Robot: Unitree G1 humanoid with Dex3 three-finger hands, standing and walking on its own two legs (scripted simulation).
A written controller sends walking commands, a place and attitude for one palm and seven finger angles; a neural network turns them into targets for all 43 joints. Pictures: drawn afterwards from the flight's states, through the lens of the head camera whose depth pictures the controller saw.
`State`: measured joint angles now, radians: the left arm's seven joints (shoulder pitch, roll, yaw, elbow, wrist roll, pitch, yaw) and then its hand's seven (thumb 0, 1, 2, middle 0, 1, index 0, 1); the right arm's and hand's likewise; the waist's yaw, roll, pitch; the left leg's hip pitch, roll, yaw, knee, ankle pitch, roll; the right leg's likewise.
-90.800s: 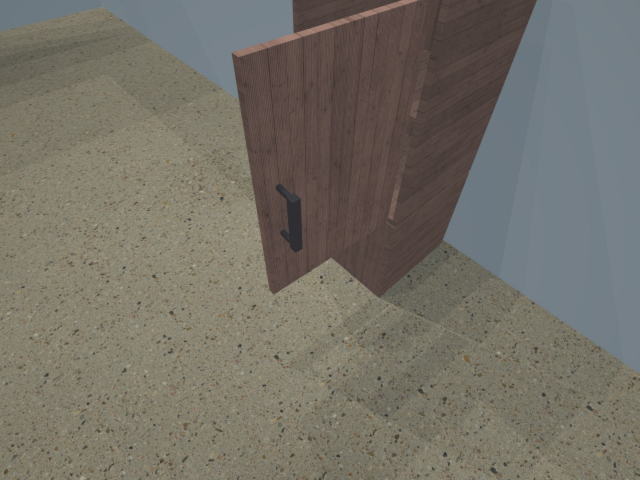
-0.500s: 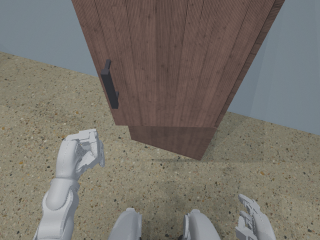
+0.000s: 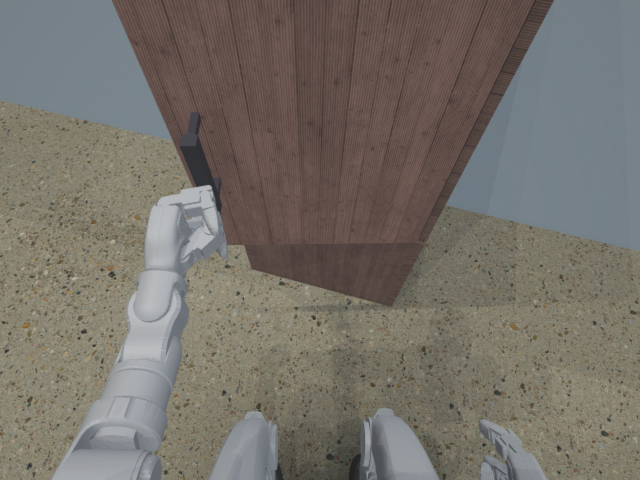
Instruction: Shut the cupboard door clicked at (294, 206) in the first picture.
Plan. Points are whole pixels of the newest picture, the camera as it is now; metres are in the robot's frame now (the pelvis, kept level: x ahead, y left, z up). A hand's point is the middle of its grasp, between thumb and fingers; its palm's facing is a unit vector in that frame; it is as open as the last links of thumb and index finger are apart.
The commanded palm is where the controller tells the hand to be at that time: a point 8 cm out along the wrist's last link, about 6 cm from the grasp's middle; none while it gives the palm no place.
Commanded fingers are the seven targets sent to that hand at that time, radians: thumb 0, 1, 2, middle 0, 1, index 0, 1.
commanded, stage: bring the fist close to the handle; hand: left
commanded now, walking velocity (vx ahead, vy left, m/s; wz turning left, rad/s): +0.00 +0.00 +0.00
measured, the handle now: (205, 167) +0.51 +0.16 +0.04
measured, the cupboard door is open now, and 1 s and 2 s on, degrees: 17 14 0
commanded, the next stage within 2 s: push the door shut along its arc in 0.46 s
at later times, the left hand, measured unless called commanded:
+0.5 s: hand (221, 222) +0.42 +0.13 +0.04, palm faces +0.04 -1.00 -0.03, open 3.1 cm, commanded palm +0.39 +0.18 +0.04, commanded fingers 0.00 0.90 0.90 -1.30 -1.50 -1.30 -1.50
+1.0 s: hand (220, 195) +0.46 +0.13 +0.04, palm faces -0.10 -0.99 -0.04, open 3.1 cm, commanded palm +0.45 +0.17 +0.04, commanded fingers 0.00 0.90 0.90 -1.30 -1.50 -1.30 -1.50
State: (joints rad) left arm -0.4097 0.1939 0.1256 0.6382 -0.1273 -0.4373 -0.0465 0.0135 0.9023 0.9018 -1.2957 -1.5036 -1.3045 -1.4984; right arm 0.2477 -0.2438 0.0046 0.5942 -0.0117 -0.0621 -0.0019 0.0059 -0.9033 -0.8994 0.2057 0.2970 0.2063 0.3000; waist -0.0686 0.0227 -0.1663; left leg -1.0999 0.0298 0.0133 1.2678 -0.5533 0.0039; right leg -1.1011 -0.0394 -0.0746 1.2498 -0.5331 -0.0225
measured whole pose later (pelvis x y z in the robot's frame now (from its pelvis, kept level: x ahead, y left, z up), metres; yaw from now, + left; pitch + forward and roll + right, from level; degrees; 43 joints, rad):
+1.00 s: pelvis -0.01 +0.00 -0.01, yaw +0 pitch +24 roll -1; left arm -0.77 0.31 0.23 1.04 -0.12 -0.52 -0.19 0.01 0.90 0.90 -1.34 -1.50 -1.31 -1.50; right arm 0.28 -0.26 0.01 0.64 -0.01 0.00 0.00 0.00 -0.90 -0.90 0.21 0.30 0.21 0.30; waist -0.12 0.03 -0.16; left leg -1.19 0.03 0.01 1.31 -0.54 0.01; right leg -1.18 -0.04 -0.08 1.28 -0.51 -0.02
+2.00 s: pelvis -0.01 +0.01 -0.04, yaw -3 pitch +33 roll -3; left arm -1.25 0.57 0.30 1.26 0.01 -0.30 -0.34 -0.04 0.82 0.91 -1.29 -1.50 -1.30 -1.50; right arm 0.38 -0.25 0.06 0.64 -0.04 -0.01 0.03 0.00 -0.90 -0.90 0.21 0.30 0.21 0.30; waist -0.28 0.06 -0.13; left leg -1.42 0.07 0.00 1.43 -0.58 0.01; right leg -1.41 0.00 -0.08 1.36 -0.52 -0.02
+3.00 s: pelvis -0.02 +0.01 -0.03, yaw -3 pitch +32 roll -3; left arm -1.21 0.36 0.32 1.31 0.08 -0.42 0.20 0.02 0.91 0.93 -1.29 -1.50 -1.30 -1.50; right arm 0.46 -0.25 0.03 0.66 -0.11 -0.04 0.11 0.00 -0.90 -0.90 0.21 0.30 0.21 0.30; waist -0.29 0.07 -0.15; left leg -1.40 0.06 0.00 1.37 -0.54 0.02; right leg -1.39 0.00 -0.07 1.30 -0.48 -0.02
